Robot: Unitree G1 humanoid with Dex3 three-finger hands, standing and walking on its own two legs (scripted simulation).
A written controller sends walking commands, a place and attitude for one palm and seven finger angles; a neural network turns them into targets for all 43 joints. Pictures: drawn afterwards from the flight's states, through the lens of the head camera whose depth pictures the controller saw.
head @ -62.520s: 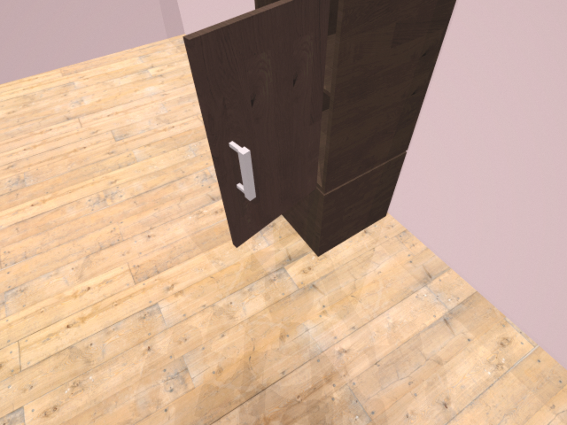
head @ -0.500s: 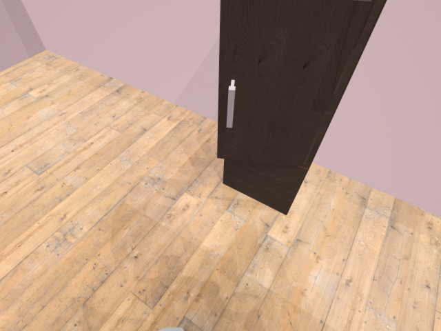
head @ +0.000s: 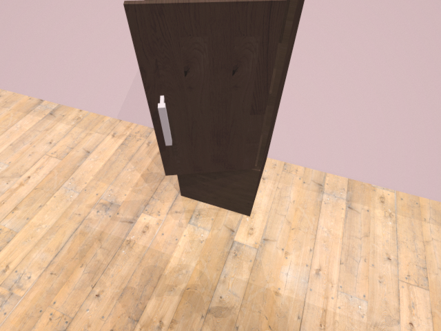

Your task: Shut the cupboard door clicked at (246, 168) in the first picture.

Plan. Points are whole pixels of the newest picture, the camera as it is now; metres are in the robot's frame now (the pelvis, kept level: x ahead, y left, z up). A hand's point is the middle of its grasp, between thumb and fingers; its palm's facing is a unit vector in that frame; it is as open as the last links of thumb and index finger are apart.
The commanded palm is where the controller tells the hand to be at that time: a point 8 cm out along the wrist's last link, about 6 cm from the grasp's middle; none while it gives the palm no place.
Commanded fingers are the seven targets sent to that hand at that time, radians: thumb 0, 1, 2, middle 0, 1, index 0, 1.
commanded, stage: take the last steps up to it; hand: left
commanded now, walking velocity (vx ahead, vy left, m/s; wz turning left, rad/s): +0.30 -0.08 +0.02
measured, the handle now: (165, 121) +0.66 +0.16 -0.05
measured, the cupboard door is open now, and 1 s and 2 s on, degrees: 25 25 25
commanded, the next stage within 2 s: come to a stop and stand still in 0.40 s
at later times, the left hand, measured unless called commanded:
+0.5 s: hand out of the picture +0.13 +0.12 -0.20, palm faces +0.09 -0.99 -0.12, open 7.3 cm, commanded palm none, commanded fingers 0.00 0.90 0.90 -0.20 -0.30 -0.20 -0.30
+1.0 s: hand (175, 267) +0.28 +0.11 -0.16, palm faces +0.10 -0.96 -0.27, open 7.3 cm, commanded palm none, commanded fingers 0.00 0.90 0.90 -0.20 -0.30 -0.20 -0.30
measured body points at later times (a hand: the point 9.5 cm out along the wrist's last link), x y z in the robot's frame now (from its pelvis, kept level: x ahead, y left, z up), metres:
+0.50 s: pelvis +0.18 -0.04 -0.01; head +0.21 -0.02 +0.43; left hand +0.13 +0.17 -0.18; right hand +0.29 -0.26 -0.15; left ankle +0.23 +0.04 -0.74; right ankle +0.06 -0.13 -0.70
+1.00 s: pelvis +0.23 -0.09 +0.00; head +0.29 -0.11 +0.45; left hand +0.27 +0.16 -0.14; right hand +0.32 -0.34 -0.16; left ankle +0.15 +0.04 -0.66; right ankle +0.27 -0.20 -0.74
